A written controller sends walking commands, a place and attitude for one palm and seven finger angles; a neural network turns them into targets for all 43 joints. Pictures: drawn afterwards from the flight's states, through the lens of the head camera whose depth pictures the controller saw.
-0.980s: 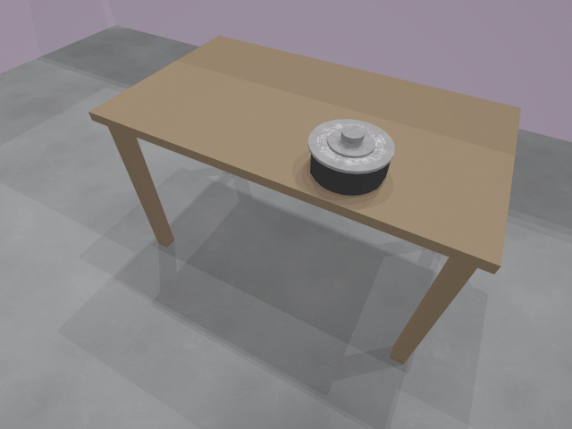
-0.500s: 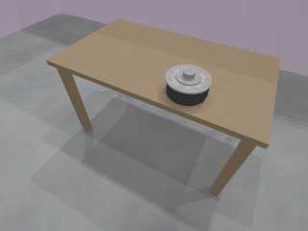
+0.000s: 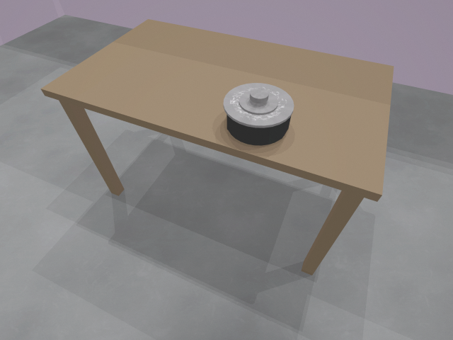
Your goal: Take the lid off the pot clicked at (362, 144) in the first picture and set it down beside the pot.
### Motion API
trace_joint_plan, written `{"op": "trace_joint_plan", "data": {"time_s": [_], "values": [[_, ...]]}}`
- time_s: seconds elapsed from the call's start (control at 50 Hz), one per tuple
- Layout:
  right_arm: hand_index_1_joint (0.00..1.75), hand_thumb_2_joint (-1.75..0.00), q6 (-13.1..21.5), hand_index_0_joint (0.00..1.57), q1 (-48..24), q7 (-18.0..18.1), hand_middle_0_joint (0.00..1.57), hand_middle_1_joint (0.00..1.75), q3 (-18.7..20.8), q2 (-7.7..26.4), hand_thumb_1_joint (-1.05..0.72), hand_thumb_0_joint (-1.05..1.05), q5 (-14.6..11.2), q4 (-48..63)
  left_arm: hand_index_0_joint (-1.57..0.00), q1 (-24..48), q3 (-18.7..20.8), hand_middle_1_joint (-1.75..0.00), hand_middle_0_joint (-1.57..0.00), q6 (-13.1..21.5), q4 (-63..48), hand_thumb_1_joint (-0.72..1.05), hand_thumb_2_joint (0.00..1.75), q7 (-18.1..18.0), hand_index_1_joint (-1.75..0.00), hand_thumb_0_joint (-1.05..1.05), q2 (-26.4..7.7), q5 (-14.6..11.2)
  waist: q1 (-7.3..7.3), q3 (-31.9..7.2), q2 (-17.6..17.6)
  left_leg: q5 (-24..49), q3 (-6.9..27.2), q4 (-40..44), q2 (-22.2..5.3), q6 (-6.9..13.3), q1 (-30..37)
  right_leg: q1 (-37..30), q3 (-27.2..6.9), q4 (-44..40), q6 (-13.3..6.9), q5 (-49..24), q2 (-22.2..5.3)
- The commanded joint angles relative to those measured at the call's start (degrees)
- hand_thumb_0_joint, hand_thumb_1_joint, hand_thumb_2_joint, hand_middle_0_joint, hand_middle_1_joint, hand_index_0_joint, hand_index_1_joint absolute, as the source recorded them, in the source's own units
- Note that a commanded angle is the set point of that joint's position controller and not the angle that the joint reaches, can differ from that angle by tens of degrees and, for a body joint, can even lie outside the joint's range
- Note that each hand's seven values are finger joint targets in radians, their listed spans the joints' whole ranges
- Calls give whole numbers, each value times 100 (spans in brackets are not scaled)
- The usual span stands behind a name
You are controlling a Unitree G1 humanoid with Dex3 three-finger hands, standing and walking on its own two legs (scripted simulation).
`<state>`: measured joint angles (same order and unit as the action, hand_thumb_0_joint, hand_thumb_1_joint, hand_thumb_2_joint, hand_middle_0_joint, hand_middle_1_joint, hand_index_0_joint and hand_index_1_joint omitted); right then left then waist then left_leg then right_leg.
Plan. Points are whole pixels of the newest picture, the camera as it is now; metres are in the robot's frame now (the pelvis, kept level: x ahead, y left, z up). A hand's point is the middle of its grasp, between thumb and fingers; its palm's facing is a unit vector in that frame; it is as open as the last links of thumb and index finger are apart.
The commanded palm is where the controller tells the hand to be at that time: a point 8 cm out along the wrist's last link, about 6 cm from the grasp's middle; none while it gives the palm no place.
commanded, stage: turn to face it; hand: left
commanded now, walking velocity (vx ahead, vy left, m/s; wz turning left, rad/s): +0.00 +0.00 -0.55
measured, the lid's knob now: (259, 95) +0.73 -0.04 +0.01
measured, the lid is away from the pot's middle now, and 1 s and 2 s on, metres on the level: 0.00 0.00 0.00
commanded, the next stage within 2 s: take the last steps up to it in 0.54 s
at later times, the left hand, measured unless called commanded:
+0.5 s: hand out of the picture +0.08 +0.21 -0.16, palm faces -0.12 -0.96 -0.24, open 7.4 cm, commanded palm none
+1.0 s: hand out of the picture +0.10 +0.16 -0.16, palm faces -0.27 -0.95 -0.17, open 7.3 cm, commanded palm none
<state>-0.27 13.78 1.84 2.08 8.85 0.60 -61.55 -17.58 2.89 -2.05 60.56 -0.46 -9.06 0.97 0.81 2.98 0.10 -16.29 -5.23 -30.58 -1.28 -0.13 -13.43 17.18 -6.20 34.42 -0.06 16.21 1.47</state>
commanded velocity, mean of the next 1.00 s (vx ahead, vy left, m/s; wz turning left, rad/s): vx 0.11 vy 0.03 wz -0.22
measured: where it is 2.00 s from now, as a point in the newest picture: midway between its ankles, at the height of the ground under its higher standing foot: outside the picture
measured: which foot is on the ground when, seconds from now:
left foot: down 0.00-0.08, up 0.10-0.42, down 0.44-0.72, up 0.74-1.00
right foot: down 0.00-0.44, up 0.46-0.70, down 0.72-1.00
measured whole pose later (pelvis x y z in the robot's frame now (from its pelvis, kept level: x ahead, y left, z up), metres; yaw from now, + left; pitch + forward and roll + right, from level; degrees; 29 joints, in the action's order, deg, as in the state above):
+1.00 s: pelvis +0.03 +0.00 +0.01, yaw -19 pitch +0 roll +0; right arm -0.2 19.1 -1.1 2.9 11.8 1.1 -59.7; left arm -18.5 2.8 1.1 58.0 0.0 -8.9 1.5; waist -0.5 1.4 0.8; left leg -19.6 -4.7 -43.8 -3.2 -1.2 -24.1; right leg 7.8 -0.3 23.6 0.0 15.9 -1.2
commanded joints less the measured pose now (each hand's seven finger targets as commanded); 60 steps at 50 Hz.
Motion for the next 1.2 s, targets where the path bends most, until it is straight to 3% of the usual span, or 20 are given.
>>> {"op": "trace_joint_plan", "data": {"time_s": [0.0,0.04,0.06,0.1,0.2,0.36,0.38,0.42,0.5,0.62,0.66,0.7,0.72,0.82,0.92,1.0,1.02,1.06,1.08,1.18], "values": [[30,-90,58,20,-194,57,20,30,335,1087,-90,0,40,602,-20,-482,184,-30,-20,67,-436,90,90,28,-30,0,-501,29,143,-17,-643,10,977,892,-1464,657,-195,233,342,505,-91,137,-48],[30,-90,21,20,-371,43,20,30,349,983,-90,0,32,747,-20,-667,237,-30,-20,122,-462,90,90,17,-30,0,-707,57,254,-69,233,10,327,-290,-878,277,-513,-84,-422,-345,-242,-1092,-318],[30,-90,-11,20,-382,37,20,30,314,733,-90,0,-6,886,-20,-684,300,-30,-20,168,-512,90,90,-33,-30,0,-1075,72,225,-198,1558,-818,-180,-1437,-177,-54,-1174,-406,-1999,-1047,-616,-1483,-1173],[30,-90,-23,20,-669,66,20,30,267,696,-90,0,2,1066,-20,-835,368,-30,-20,151,-619,90,90,-136,-30,0,-1256,0,318,-97,1347,-1693,645,-3081,30,-131,-1943,-588,-3165,-1756,-1405,-1990,-1815],[30,-90,26,20,-503,33,20,30,228,660,-90,0,-13,1074,-20,-199,373,-30,-20,132,-943,90,90,-111,-30,0,-1136,36,66,-609,833,-1031,576,-2246,48,-199,-1284,-738,-2011,-1299,-1150,-2277,-1056],[30,-90,96,20,-99,84,20,30,221,812,-90,0,-75,1188,-20,197,421,-30,-20,25,-1248,90,90,-87,-30,0,-1320,12,-175,-717,924,-80,621,435,326,-46,381,-85,-2206,-1193,-654,-1649,-653],[30,-90,136,20,114,108,20,30,246,968,-90,0,-65,1155,-20,292,387,-30,-20,17,-1322,90,90,-71,-30,0,-1202,-8,-285,-759,665,60,859,893,-10,75,1100,514,-1898,-896,-423,-1044,-342],[30,-90,91,20,32,75,20,30,365,1709,-90,0,87,1383,-20,320,291,-30,-20,26,-1550,90,90,11,-30,0,-823,-5,-256,-217,-1657,-514,3063,1942,-2116,920,1022,2077,-214,1261,70,1408,566],[30,-90,89,20,-774,57,20,30,150,1127,-90,0,115,1522,-20,155,342,-30,-20,-27,-1216,90,90,127,-30,0,-982,39,155,43,-872,570,1578,1641,-1342,948,-420,1358,169,2940,205,618,-99],[30,-90,69,20,153,48,20,30,208,1373,-90,0,132,1040,-20,486,123,-30,-20,61,-1270,90,90,120,-30,0,-682,-27,-181,-287,-820,2944,1015,720,-1394,848,376,171,846,367,138,654,-85],[30,-90,66,20,246,8,20,30,186,1307,-90,0,86,925,-20,-81,157,-30,-20,151,-1040,90,90,119,-30,0,-781,-1,54,-633,-536,1327,679,115,-1033,494,-73,-1084,855,-926,59,-105,-67],[30,-90,72,20,37,-78,20,30,60,721,-90,0,15,1142,-20,-551,327,-30,-20,230,-895,90,90,15,-30,0,-1745,42,332,-384,1717,-1986,-151,-1802,0,-89,-2265,-1990,-2272,-2324,-956,981,-2239],[30,-90,55,20,-273,-74,20,30,103,990,-90,0,85,1144,-20,-708,332,-30,-20,239,-875,90,90,-35,-30,0,-1655,8,495,-147,1309,-1753,501,-2546,-195,-20,-2408,-1466,-2612,-2551,-1318,1824,-2320],[30,-90,122,20,184,-240,20,30,133,683,-90,0,90,685,-20,-44,223,-30,-20,428,-810,90,90,-58,-30,0,-1116,32,-41,-42,799,-462,279,-2443,-376,-101,-1849,-845,-854,-2263,-1096,301,-1609],[30,-90,177,20,107,-300,20,30,150,506,-90,0,48,709,-20,-207,270,-30,-20,467,-579,90,90,-46,-30,0,-1204,64,14,217,823,-342,152,-1424,-307,-94,-1308,-453,-652,-2349,-1038,493,-1770],[30,-90,293,20,946,-253,20,30,147,473,-90,0,48,437,-20,13,296,-30,-20,407,-523,90,90,-14,-30,0,-1121,58,-360,120,572,143,-152,-18,0,-53,403,304,-78,-1596,-708,975,-1292],[30,-90,320,20,1394,-193,20,30,174,659,-90,0,65,298,-20,-2,256,-30,-20,359,-527,90,90,12,-30,0,-922,48,-499,61,-71,-240,35,355,-77,-4,984,678,150,-810,-600,1010,-995],[30,-90,319,20,2265,-69,20,30,335,1473,-90,0,185,210,-20,97,153,-30,-20,362,-852,90,90,76,-30,0,-370,-1,-661,-17,-2050,-1890,3323,2115,-2132,1038,1298,2137,1113,2367,-185,1855,33],[30,-90,270,20,1940,-71,20,30,290,1344,-90,0,171,244,-20,352,160,-30,-20,397,-885,90,90,68,-30,0,-470,59,-609,133,-1315,-2515,3521,2306,-2164,1297,692,2209,707,3178,-328,1602,-294],[30,-90,490,20,938,-3,20,30,33,625,-90,0,87,351,-20,101,100,-30,-20,353,-578,90,90,131,-30,0,-283,70,-62,73,-527,515,1370,2084,-1343,1024,159,1704,749,2836,-41,193,-806]]}}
